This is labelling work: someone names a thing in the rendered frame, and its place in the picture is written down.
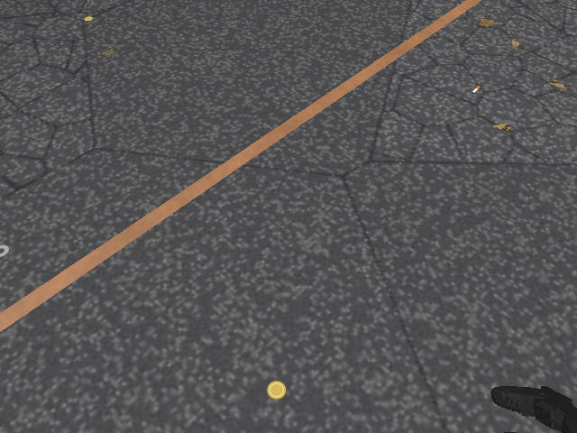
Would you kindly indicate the robot right hand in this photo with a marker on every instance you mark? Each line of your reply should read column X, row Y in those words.
column 549, row 407

